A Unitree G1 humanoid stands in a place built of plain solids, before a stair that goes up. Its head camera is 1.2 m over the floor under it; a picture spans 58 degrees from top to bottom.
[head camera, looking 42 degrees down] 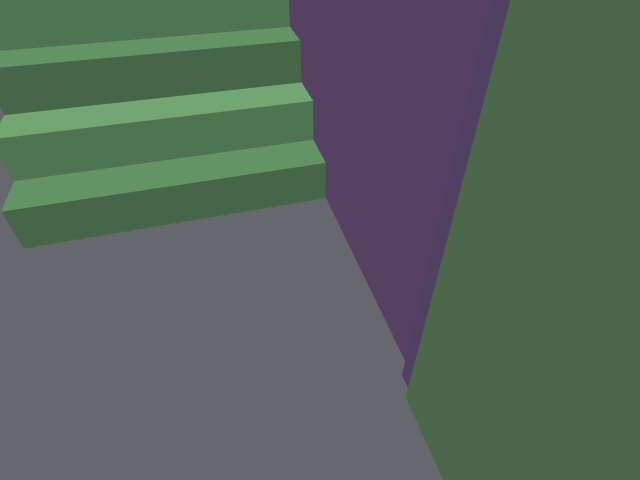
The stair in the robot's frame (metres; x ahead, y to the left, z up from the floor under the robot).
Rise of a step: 0.19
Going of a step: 0.21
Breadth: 1.28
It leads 16 degrees to the left of straight ahead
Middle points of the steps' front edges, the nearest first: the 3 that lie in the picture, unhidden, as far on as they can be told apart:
1.45 0.59 0.19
1.66 0.64 0.38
1.86 0.70 0.57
